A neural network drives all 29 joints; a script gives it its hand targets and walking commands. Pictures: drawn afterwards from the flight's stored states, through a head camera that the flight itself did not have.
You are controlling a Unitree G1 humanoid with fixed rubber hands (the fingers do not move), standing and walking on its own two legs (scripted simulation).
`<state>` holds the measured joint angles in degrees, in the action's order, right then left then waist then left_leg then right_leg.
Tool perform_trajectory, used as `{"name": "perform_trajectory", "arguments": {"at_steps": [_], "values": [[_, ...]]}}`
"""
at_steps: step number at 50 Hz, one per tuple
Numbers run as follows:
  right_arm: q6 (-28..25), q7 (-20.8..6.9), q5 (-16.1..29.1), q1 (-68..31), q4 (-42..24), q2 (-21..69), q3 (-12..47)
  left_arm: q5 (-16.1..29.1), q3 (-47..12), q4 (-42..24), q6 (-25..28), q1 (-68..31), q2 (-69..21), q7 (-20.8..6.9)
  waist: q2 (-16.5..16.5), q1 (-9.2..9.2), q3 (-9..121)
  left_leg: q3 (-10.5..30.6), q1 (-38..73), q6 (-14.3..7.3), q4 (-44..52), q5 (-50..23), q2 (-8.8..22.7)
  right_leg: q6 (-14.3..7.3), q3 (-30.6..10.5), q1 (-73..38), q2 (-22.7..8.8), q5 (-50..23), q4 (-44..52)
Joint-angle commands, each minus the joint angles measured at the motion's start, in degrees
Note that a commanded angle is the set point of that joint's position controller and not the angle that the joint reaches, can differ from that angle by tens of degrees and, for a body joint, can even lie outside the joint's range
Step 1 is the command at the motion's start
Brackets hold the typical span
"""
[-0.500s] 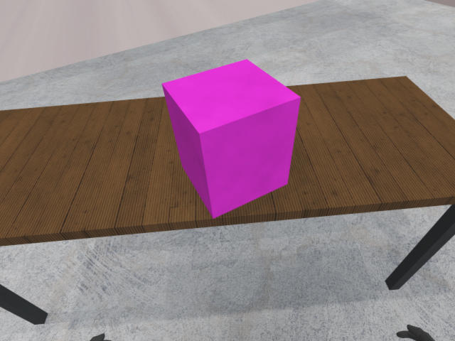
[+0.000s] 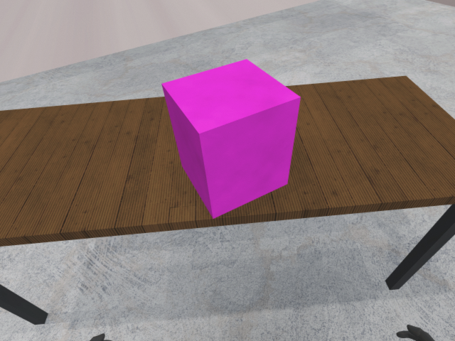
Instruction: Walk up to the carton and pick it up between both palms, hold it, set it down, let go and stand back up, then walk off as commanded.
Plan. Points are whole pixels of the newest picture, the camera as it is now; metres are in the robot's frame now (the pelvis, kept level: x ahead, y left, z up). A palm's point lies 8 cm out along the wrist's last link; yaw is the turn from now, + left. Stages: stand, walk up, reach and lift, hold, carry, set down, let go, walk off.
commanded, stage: walk up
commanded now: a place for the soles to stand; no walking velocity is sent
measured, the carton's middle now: (230, 138) +0.55 +0.01 +0.07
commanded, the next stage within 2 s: none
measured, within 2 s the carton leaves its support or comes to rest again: neither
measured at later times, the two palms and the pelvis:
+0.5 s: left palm out of the picture +0.12 +0.28 -0.07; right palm out of the picture +0.09 -0.32 -0.08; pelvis +0.01 -0.01 +0.00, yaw +0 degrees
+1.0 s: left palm (68, 339) +0.18 +0.31 -0.07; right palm (414, 323) +0.19 -0.30 -0.08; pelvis +0.09 +0.02 +0.00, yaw -5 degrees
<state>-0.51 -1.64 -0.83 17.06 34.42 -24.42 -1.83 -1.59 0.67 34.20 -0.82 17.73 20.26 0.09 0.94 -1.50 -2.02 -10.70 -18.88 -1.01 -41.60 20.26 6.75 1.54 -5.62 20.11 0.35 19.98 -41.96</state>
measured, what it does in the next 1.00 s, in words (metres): steps on the spot: left foot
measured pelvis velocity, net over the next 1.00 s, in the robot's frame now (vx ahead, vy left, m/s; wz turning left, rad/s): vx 0.09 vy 0.02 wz -0.09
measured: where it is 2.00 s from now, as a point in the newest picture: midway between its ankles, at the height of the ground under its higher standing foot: outside the picture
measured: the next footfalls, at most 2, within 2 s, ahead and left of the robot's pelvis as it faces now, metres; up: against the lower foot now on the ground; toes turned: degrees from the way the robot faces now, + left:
left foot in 0.98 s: +0.23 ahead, +0.12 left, +0.00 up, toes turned +4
right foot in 1.30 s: +0.15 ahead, -0.12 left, +0.00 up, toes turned -4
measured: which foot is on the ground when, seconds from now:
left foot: down 0.00-0.58, up 0.60-0.96, down 0.98-1.00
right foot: down 0.00-0.98, up 1.00-1.00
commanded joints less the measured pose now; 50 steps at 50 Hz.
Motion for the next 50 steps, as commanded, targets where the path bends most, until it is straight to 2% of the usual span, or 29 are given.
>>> {"name": "perform_trajectory", "arguments": {"at_steps": [1, 18, 19, 20, 21, 22, 23, 24, 25, 26, 27, 28, 29, 30, 31, 32, 33, 34, 36, 39, 41, 43, 44, 45, 46, 47, 48, 49, 50], "values": [[-0.76, 0.07, -0.02, -2.26, -4.95, -12.04, -4.44, 1.89, 3.57, -2.23, 2.86, -0.47, 14.25, 0.94, 0.91, -0.21, 6.27, 8.89, 10.04, -3.93, 10.36, 4.18, 6.50, -4.33, -5.85, 3.37, -2.13, -8.01, 7.82], [-0.72, 0.05, 0.00, -2.13, -4.96, -11.96, -4.42, 1.89, 3.57, -2.38, 2.86, -0.66, 14.22, 0.98, 0.83, -0.31, 6.31, 9.08, 10.18, -3.93, 10.57, 4.80, 6.46, -4.37, -5.93, 3.68, -2.07, -7.37, 7.89], [-1.09, -0.43, -1.01, 3.12, -5.38, -13.68, -6.16, 1.03, 4.78, -3.35, 2.60, 1.42, 14.34, 0.02, 2.02, -1.35, 8.54, 11.41, 15.55, -6.57, 11.91, 23.54, 6.78, -6.34, -4.41, 7.93, 0.05, 13.54, 5.00], [-1.21, -0.33, -1.65, 6.97, -4.76, -14.79, -6.69, 0.84, 5.34, -4.27, 2.43, -0.64, 14.18, -0.50, 5.42, -3.46, 5.70, 17.39, 20.53, -8.88, 18.69, 32.43, 11.83, -4.77, 1.41, 17.17, 1.59, 15.45, -0.59], [-1.35, 0.00, -2.29, 9.66, -4.17, -16.69, -7.42, 0.53, 5.26, -5.83, 2.47, -2.87, 13.09, -0.66, 11.00, -5.12, 1.96, 24.03, 22.85, -12.05, 25.04, 34.60, 19.68, -3.59, 5.24, 24.83, 0.33, 13.30, -9.20], [-1.57, 0.18, -2.86, 10.22, -4.19, -16.92, -7.64, -0.10, 5.18, -6.88, 2.89, -4.38, 13.47, -0.70, 8.44, -5.19, -1.23, 25.84, 23.80, -14.02, 25.49, 27.49, 22.82, -2.56, 4.24, 28.66, -3.38, 12.82, -10.50], [-1.93, 0.36, -2.94, 10.63, -4.27, -16.58, -7.95, -0.44, 5.02, -7.11, 3.43, -4.17, 13.65, -0.96, 5.56, -4.83, -1.56, 23.81, 24.12, -14.11, 23.95, 20.71, 21.95, -2.43, 4.19, 27.29, -4.78, 11.76, -8.72], [-2.09, 0.46, -2.96, 10.28, -4.37, -16.10, -7.91, -0.79, 4.94, -6.65, 3.77, -3.00, 13.39, -1.28, 5.01, -4.33, -0.15, 19.67, 21.83, -12.90, 22.45, 16.79, 19.49, -2.48, 4.73, 22.52, -5.21, 10.48, -6.37], [-2.06, 0.48, -3.11, 8.55, -4.96, -15.94, -7.72, -0.70, 5.06, -6.04, 3.99, -1.21, 12.92, -1.69, 6.40, -3.28, 1.78, 15.11, 18.11, -11.51, 21.20, 15.17, 16.65, -2.65, 6.29, 16.01, -4.56, 7.89, -3.14], [-1.93, 0.38, -3.07, 4.98, -5.78, -15.72, -7.50, -0.47, 5.24, -4.95, 3.90, 1.67, 12.13, -2.08, 7.69, -0.88, 3.18, 10.14, 12.89, -10.14, 18.73, 15.66, 14.02, -3.07, 8.18, 7.80, -3.69, 1.66, 1.39], [-1.61, 0.12, -2.84, 1.42, -6.49, -14.59, -7.00, -0.25, 5.73, -3.07, 3.73, 5.90, 12.16, -2.05, 6.69, 2.25, 4.29, 5.72, 5.43, -8.06, 14.33, 16.87, 10.59, -3.85, 9.34, -2.62, -1.74, -2.50, 5.36], [-1.12, -0.08, -2.87, 0.68, -6.66, -12.35, -6.18, -0.01, 6.70, -0.79, 3.46, 11.06, 13.41, -1.55, 1.32, 5.25, 4.78, 2.63, -2.82, -6.18, 4.86, 18.72, 6.94, -4.36, 7.67, -12.06, 0.51, -1.11, 7.49], [-0.65, -0.43, -2.02, -0.55, -7.99, -8.42, -4.75, -0.35, 7.68, 0.02, 3.14, 13.60, 17.09, -0.67, -12.07, 7.82, 1.52, -0.11, -13.12, -3.11, -10.05, 17.52, 0.53, -7.60, -8.13, -14.09, -4.34, 12.15, 17.27], [-0.11, -0.93, -0.70, -0.95, -10.71, -6.54, -3.93, -0.66, 8.42, -2.60, 3.17, 11.72, 21.78, 0.13, -19.65, 7.60, -0.99, 5.63, -25.62, -0.40, -20.61, 22.18, -6.64, -13.70, -36.37, -14.20, -16.20, 23.27, 29.33], [0.50, -0.40, -0.60, -1.21, -11.61, -10.78, -5.28, -0.61, 8.56, -4.01, 3.18, 10.44, 21.38, 0.87, -11.97, 7.14, -4.53, 12.25, -26.33, -1.00, -23.10, 19.90, -3.18, -17.26, -39.82, -12.73, -19.94, 25.55, 29.24], [0.58, -0.46, -0.40, -0.43, -11.30, -11.19, -5.42, -0.18, 8.32, -4.54, 3.43, 9.74, 21.02, 1.53, -7.04, 5.88, -6.57, 12.36, -27.25, -0.92, -26.26, 15.77, -2.29, -17.11, -37.42, -13.00, -18.63, 21.73, 28.12], [0.55, -0.43, -0.26, 0.93, -10.77, -10.84, -5.68, -0.10, 8.07, -4.55, 3.66, 9.01, 20.69, 2.08, -5.61, 4.88, -7.97, 12.21, -27.00, -1.09, -27.25, 12.17, -1.16, -16.02, -33.20, -12.61, -17.27, 15.58, 26.07], [0.37, -0.41, -0.29, 2.98, -9.85, -11.10, -5.99, 0.09, 7.85, -4.39, 3.79, 8.08, 20.37, 2.38, -5.75, 3.70, -7.64, 12.34, -25.20, -1.22, -26.46, 9.11, -0.61, -14.69, -29.29, -11.94, -15.64, 10.57, 24.65], [0.39, -0.76, -0.53, 3.60, -8.95, -11.50, -6.19, 0.62, 7.33, -4.07, 4.10, 7.21, 19.49, 2.30, -7.58, 3.21, -8.26, 12.11, -20.74, 0.00, -23.34, 4.74, -0.29, -13.32, -24.08, -7.95, -13.38, 5.45, 25.33], [1.15, -1.09, -0.46, 2.26, -8.74, -10.92, -6.32, 0.61, 7.23, -3.91, 4.43, 7.26, 18.82, 2.54, -8.01, 3.43, -10.36, 11.04, -16.65, 0.87, -18.35, 1.25, -0.45, -13.67, -18.93, -3.98, -12.35, -1.28, 24.94], [1.35, -1.09, -0.17, 1.00, -8.65, -10.02, -6.20, 0.35, 7.23, -3.87, 4.32, 7.06, 18.60, 2.62, -8.84, 3.85, -10.54, 10.78, -13.12, 0.81, -13.41, 1.13, -0.53, -13.94, -16.50, -2.38, -12.18, -5.17, 23.47], [1.26, -0.89, 0.13, 0.41, -7.96, -9.41, -6.03, 0.29, 7.05, -4.16, 3.91, 4.87, 18.26, 2.56, -10.08, 3.59, -9.68, 10.39, -7.20, 0.56, -6.29, 2.18, -0.96, -13.27, -13.16, -0.63, -11.02, -11.25, 19.93], [1.04, -0.65, 0.34, 0.69, -7.22, -9.12, -5.89, 0.35, 6.78, -4.30, 3.67, 3.48, 17.82, 2.47, -10.46, 3.12, -8.47, 9.91, -2.82, 0.25, -2.07, 1.51, -1.71, -12.57, -11.61, 0.64, -10.32, -16.46, 17.58], [0.72, -0.32, 0.45, 2.51, -5.98, -8.79, -5.79, 0.63, 6.63, -4.42, 3.41, 1.89, 17.72, 2.35, -10.76, 1.55, -6.09, 9.58, 3.38, -0.34, 2.86, -1.45, -2.42, -11.34, -10.13, 2.09, -9.75, -21.33, 14.21], [0.19, 0.10, 0.27, 5.23, -4.46, -9.23, -5.83, 1.16, 6.20, -4.48, 3.06, 1.13, 17.28, 2.28, -9.74, -0.21, -3.35, 8.84, 10.07, -1.06, 10.44, -7.73, -3.02, -9.08, -8.71, 3.03, -8.72, -23.40, 9.67], [-0.45, 0.68, -0.23, 7.21, -3.45, -11.65, -6.40, 1.68, 5.35, -4.01, 2.97, 3.35, 15.54, 2.20, -5.69, -1.16, 0.55, 9.79, 16.84, -1.92, 16.13, -14.86, -1.18, -6.08, -7.16, 4.24, -7.21, -19.93, 4.07], [-1.04, 1.04, -1.19, 7.66, -3.51, -15.59, -7.43, 2.17, 4.26, -3.34, 3.21, 7.38, 12.52, 1.99, 3.62, -0.83, 6.78, 18.93, 21.55, -3.71, 18.77, -12.97, 7.01, -3.39, -4.06, 5.66, -3.93, -11.97, -5.51], [-1.34, 1.11, -1.01, 4.84, -4.72, -16.33, -6.95, 2.24, 3.09, -2.98, 3.14, 8.98, 9.12, 2.07, 9.46, 0.97, 9.75, 27.91, 22.40, -7.06, 19.79, -14.50, 16.16, -1.64, -0.69, 10.21, 0.71, 11.14, -9.57], [-1.14, 1.18, -0.36, 2.65, -5.88, -15.35, -6.41, 1.42, 5.00, -2.14, 1.46, 7.32, 13.74, 2.80, 4.11, 0.50, 6.74, 30.87, 9.97, -10.50, 23.39, 3.74, 20.98, -0.76, 0.35, 6.29, -1.16, 17.47, -14.74]]}}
